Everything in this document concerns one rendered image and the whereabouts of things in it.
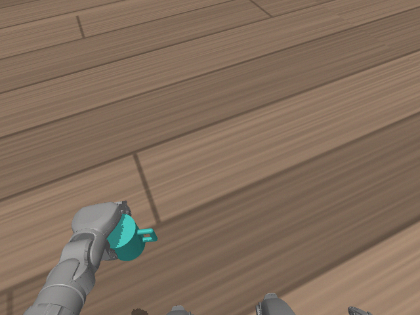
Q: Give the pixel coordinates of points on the left robot hand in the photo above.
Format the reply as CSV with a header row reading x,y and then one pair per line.
x,y
102,217

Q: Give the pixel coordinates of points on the left robot arm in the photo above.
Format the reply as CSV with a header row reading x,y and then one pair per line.
x,y
73,278

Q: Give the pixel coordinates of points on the mug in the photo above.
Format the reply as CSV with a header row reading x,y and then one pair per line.
x,y
127,239

